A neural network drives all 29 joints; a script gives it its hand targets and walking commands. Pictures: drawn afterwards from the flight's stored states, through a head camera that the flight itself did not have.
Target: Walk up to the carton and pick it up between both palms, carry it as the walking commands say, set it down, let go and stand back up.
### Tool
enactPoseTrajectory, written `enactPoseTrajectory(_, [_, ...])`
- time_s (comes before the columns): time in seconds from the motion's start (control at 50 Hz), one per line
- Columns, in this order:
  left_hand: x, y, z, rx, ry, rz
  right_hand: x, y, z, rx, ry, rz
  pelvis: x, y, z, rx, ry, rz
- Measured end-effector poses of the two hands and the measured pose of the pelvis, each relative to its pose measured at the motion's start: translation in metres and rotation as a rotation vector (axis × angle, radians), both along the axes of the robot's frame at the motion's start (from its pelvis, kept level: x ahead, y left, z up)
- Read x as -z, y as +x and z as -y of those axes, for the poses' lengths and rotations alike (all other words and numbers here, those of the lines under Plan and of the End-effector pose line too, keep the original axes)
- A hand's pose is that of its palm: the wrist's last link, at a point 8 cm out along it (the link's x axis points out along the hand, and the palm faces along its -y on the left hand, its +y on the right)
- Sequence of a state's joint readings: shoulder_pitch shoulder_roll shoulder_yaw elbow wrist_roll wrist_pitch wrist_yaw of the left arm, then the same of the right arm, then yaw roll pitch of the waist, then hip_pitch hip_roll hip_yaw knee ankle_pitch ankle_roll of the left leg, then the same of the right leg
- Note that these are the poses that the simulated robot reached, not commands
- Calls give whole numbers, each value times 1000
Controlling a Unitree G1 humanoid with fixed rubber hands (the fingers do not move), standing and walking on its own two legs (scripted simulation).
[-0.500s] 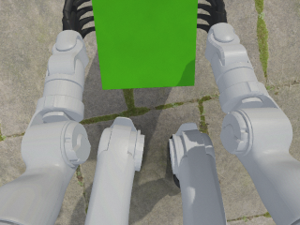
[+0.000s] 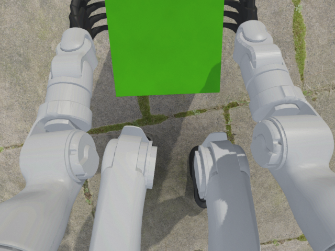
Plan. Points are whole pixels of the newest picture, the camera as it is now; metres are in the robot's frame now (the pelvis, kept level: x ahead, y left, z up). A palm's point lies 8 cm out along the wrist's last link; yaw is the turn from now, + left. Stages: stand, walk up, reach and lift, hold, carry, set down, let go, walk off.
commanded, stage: set down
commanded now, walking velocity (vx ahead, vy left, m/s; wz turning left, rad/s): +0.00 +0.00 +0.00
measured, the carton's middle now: (165, 43) +0.52 +0.04 -0.25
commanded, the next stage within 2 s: none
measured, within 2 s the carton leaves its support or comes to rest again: rests again in 1.12 s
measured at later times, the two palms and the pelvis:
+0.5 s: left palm (82, 32) +0.51 +0.21 -0.16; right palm (239, 23) +0.54 -0.11 -0.16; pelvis +0.00 +0.00 -0.01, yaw +0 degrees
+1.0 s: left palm (84, 31) +0.51 +0.21 -0.17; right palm (238, 22) +0.55 -0.11 -0.18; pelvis +0.01 +0.00 -0.01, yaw +0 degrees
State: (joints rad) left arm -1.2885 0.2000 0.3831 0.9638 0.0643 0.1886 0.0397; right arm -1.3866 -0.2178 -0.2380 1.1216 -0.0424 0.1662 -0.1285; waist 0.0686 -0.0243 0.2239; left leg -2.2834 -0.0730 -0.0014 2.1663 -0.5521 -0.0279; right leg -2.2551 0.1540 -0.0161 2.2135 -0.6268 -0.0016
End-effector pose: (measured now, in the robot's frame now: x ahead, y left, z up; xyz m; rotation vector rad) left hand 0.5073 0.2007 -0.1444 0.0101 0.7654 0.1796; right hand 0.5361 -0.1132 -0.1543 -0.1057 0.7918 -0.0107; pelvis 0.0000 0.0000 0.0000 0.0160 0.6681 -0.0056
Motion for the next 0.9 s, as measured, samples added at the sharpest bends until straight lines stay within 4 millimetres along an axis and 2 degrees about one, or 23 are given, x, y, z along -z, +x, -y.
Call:
enactPoseTrajectory(0.22, [12,-5,-9,-23,-8,-14,5,5,-8,-25,17,7,3,2,-1,1,-2,5])
enactPoseTrajectory(0.9, [26,6,-7,9,-15,-9,20,11,-6,-41,39,26,11,5,0,-3,1,18])
